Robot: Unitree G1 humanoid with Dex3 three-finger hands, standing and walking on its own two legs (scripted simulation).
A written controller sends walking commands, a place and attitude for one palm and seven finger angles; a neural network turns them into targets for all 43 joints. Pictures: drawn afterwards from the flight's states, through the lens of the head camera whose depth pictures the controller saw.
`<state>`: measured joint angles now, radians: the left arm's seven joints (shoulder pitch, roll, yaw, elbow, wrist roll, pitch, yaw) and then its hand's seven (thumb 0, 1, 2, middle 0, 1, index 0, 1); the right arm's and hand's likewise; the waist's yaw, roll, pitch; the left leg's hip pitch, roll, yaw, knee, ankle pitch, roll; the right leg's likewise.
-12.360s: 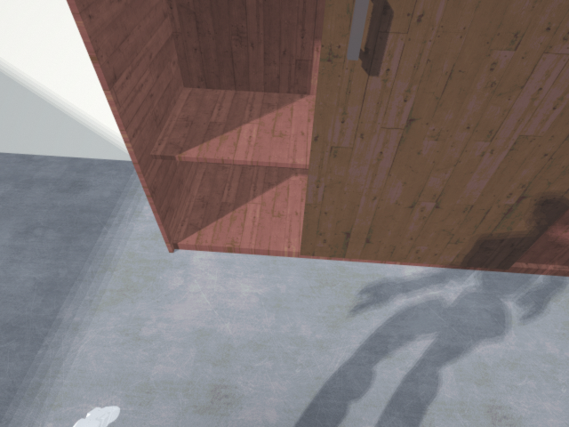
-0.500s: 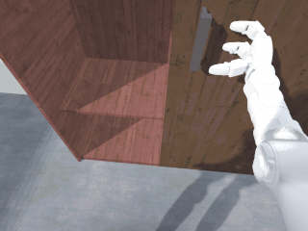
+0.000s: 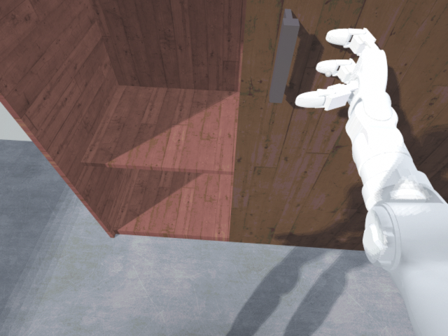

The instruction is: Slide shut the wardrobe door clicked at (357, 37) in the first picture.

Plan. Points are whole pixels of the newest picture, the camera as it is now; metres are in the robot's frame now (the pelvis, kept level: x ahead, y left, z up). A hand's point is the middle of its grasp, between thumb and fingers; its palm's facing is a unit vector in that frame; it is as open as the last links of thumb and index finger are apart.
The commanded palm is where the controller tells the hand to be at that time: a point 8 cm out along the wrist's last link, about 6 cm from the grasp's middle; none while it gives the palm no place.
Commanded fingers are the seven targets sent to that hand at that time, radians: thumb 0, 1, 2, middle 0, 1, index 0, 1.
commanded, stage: feel for the door with the fingertips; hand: right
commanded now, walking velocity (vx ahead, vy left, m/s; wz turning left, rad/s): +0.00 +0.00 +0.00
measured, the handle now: (281, 58) +0.54 -0.04 +0.21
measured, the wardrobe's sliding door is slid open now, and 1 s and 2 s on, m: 0.54 0.54 0.54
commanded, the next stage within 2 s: slide the fingers in behind the handle in 0.18 s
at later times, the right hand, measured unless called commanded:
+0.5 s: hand (327, 73) +0.50 -0.11 +0.21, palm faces +0.06 +1.00 -0.01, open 13.7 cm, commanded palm +0.52 -0.12 +0.19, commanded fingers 0.00 0.50 -0.30 0.30 1.20 0.30 1.20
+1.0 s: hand (325, 75) +0.50 -0.11 +0.21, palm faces +0.07 +1.00 -0.02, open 13.9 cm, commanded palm +0.50 -0.11 +0.19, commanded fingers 0.00 0.50 -0.30 0.30 1.20 0.30 1.20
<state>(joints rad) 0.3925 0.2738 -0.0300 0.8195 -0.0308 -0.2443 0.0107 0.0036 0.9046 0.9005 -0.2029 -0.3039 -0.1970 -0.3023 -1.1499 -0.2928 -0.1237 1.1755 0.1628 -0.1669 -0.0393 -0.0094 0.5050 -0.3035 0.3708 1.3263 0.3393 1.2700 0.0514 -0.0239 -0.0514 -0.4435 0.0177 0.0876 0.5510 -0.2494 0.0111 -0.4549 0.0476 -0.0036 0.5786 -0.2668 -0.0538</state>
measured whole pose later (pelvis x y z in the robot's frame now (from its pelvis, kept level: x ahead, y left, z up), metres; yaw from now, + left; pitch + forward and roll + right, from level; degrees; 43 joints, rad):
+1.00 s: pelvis +0.00 +0.00 +0.00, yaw -1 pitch +8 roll +1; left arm 0.38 0.27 -0.02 0.84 -0.03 -0.26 0.00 0.00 0.90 0.90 -0.20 -0.30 -0.20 -0.30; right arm -1.14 -0.26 -0.09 1.15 0.18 -0.17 -0.08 -0.01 0.51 -0.30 0.32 1.33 0.29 1.27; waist 0.04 -0.03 -0.05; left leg -0.44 0.02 0.09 0.55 -0.26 0.01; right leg -0.45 0.05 0.00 0.58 -0.27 -0.05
